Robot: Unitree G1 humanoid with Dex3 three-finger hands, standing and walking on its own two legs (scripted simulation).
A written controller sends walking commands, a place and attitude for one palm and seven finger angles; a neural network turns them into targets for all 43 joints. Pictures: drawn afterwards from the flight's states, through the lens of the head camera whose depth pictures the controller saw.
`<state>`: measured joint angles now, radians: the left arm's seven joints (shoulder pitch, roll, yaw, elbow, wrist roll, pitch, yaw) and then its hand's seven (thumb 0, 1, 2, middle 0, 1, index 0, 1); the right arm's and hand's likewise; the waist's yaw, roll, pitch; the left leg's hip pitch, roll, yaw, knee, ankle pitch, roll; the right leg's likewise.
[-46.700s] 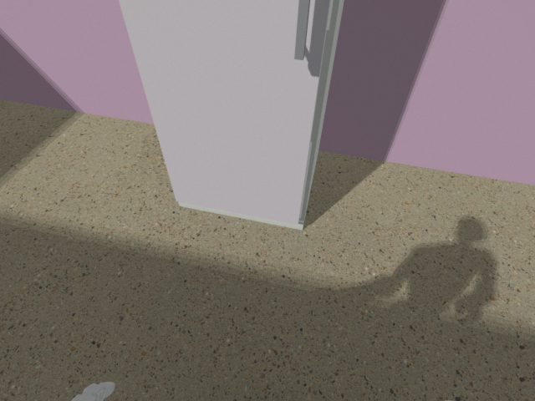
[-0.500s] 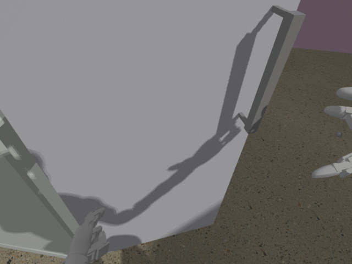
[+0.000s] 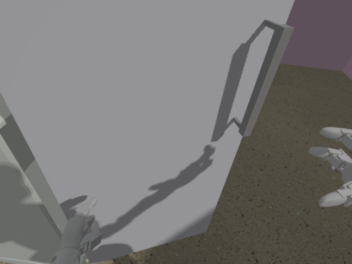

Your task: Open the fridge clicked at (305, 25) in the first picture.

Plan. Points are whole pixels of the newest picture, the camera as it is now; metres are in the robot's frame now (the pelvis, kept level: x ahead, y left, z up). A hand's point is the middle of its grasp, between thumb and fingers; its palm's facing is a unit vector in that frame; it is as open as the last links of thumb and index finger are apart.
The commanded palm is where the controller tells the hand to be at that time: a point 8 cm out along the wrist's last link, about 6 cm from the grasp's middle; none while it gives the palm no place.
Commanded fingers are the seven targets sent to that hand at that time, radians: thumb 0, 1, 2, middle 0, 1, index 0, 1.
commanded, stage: draw the hand back to the body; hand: right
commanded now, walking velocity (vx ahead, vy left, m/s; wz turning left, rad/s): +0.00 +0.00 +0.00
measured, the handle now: (255, 84) +0.46 -0.18 +0.24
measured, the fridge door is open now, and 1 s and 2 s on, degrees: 67 67 67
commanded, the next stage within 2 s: step back with the hand held close in 1.08 s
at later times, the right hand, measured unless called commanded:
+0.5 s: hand (330, 176) +0.24 -0.28 +0.17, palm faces +0.43 +0.84 -0.33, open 10.8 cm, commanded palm +0.18 -0.32 +0.19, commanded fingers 0.00 -0.57 -0.74 0.21 0.49 0.21 0.49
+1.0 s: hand (340, 190) +0.21 -0.29 +0.17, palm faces +0.48 +0.80 -0.36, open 7.5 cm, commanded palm +0.16 -0.32 +0.18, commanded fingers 0.00 -0.90 -0.90 0.20 0.30 0.20 0.30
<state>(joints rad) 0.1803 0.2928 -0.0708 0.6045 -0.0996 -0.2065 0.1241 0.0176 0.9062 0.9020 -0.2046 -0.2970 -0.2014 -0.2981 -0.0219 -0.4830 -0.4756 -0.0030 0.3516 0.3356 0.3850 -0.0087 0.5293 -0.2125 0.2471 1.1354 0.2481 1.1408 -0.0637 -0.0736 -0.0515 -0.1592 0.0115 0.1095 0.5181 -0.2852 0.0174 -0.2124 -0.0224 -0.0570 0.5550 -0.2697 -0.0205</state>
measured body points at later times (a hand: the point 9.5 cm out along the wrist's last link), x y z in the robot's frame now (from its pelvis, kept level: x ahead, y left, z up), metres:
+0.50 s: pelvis +0.02 -0.03 +0.01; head +0.00 -0.01 +0.45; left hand +0.19 +0.21 -0.08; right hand +0.21 -0.33 +0.19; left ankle +0.00 +0.10 -0.73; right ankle +0.02 -0.10 -0.73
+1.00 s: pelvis +0.02 -0.02 +0.01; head +0.00 -0.01 +0.45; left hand +0.22 +0.20 -0.07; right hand +0.18 -0.33 +0.19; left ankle +0.00 +0.10 -0.73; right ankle +0.02 -0.10 -0.73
